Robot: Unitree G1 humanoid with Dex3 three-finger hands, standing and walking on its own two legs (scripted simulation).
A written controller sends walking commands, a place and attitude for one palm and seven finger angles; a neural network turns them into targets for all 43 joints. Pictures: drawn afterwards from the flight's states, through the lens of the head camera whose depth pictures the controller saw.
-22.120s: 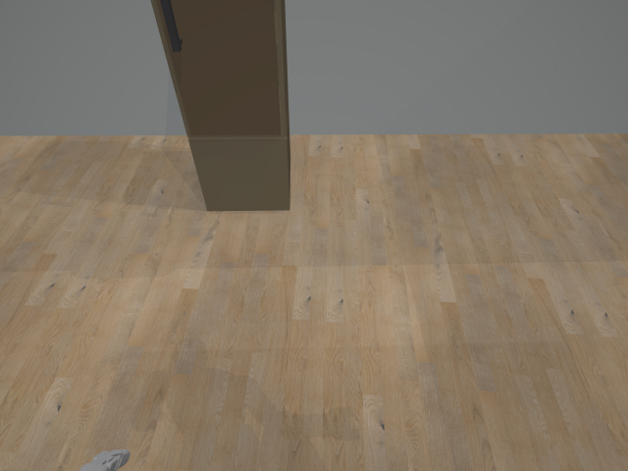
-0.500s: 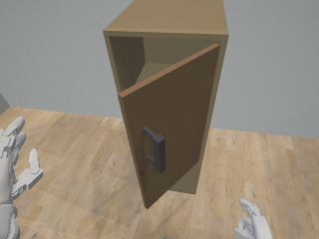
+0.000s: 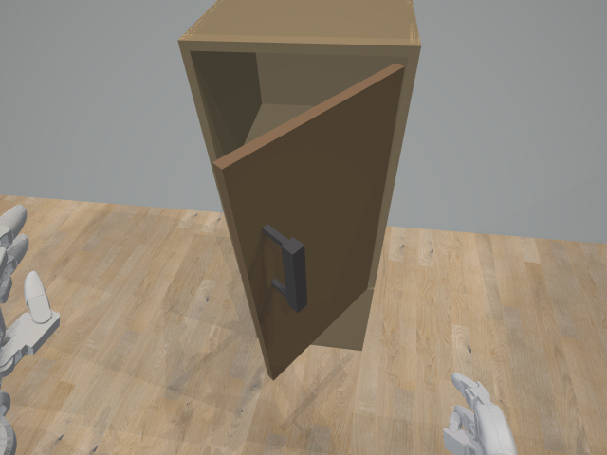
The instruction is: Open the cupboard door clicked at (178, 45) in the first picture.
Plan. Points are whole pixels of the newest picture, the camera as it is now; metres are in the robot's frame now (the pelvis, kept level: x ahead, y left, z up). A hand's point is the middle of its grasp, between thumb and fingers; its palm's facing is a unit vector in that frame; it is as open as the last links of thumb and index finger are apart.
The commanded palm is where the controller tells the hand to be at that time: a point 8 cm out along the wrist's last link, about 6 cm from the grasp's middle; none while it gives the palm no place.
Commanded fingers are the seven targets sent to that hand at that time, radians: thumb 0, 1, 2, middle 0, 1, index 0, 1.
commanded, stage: step back with the hand held close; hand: left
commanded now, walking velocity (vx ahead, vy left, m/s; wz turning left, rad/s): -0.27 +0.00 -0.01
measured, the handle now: (284, 269) +0.36 +0.07 +0.05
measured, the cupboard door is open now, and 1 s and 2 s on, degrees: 53 53 53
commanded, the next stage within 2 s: stop stepping back and stand still in 1.00 s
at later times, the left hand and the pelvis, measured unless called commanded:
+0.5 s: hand (5, 389) +0.14 +0.28 +0.15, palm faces +0.42 -0.77 -0.48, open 7.4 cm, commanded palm +0.08 +0.32 +0.17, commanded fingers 0.00 0.90 0.90 -0.20 -0.30 -0.20 -0.30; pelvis -0.07 +0.02 -0.02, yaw +0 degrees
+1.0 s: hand out of the picture +0.07 +0.27 +0.16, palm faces +0.37 -0.81 -0.45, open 7.4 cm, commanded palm +0.01 +0.31 +0.17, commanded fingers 0.00 0.90 0.90 -0.20 -0.30 -0.20 -0.30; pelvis -0.15 +0.02 -0.01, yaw -3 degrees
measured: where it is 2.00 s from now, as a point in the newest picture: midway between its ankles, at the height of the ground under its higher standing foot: outside the picture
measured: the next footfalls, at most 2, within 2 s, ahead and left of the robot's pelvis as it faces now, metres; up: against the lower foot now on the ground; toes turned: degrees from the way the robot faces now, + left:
right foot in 1.00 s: -0.19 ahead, -0.09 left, +0.00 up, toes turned -5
left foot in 1.18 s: -0.07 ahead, +0.10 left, +0.00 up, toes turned -3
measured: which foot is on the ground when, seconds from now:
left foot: down 0.00-1.00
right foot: down 0.00-0.68, up 0.70-0.98, down 1.00-1.00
